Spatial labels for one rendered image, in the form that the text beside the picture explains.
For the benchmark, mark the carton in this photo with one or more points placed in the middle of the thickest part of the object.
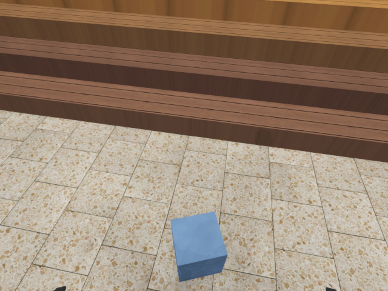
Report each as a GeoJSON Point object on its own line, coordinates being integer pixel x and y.
{"type": "Point", "coordinates": [199, 246]}

